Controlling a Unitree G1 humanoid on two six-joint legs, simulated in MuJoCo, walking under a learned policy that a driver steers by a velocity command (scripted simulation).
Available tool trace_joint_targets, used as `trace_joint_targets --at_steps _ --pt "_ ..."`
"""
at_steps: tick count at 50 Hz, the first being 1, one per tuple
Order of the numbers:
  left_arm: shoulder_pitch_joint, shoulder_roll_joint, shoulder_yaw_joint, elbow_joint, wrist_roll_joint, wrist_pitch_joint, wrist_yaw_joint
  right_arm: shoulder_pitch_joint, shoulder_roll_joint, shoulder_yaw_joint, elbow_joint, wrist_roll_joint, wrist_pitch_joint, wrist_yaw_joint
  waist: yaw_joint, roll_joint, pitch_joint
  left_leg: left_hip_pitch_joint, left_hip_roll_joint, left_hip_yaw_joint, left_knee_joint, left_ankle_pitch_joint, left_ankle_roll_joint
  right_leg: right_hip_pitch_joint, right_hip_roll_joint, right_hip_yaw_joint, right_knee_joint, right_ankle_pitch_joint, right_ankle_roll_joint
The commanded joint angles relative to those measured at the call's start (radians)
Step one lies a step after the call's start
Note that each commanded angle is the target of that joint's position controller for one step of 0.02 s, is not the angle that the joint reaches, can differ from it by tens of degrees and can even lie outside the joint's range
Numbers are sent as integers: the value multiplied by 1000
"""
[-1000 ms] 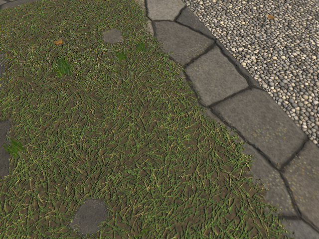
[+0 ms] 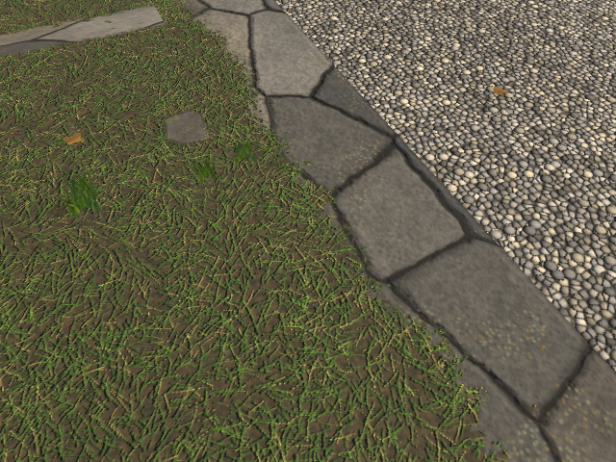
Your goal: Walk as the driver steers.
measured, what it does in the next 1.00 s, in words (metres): stands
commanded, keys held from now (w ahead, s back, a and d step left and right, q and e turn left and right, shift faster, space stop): no key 1.00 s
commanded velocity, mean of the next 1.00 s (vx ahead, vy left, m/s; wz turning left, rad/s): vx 0.00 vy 0.00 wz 0.00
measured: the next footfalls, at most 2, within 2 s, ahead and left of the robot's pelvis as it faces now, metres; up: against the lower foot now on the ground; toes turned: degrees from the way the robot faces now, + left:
left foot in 1.96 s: +0.40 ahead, +0.04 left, +0.00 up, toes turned +14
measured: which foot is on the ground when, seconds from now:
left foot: down 0.00-1.00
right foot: down 0.00-1.00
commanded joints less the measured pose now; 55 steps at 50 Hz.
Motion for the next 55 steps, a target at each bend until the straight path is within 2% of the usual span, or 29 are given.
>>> trace_joint_targets --at_steps 1,21,55 --pt "66 75 10 -1 0 -4 4 51 -72 -10 -2 0 -4 -4 0 3 47 39 121 -139 -68 22 6 -92 -101 101 -88 55 -35" --pt "106 43 4 41 1 -2 9 76 -38 -4 45 0 -2 -10 1 2 66 36 124 -140 -66 22 4 -86 -96 96 -87 57 -34" --pt "145 19 6 57 1 -7 11 113 -16 -2 55 0 -6 -12 1 2 75 42 125 -136 -55 55 5 -71 -95 95 -85 84 -34"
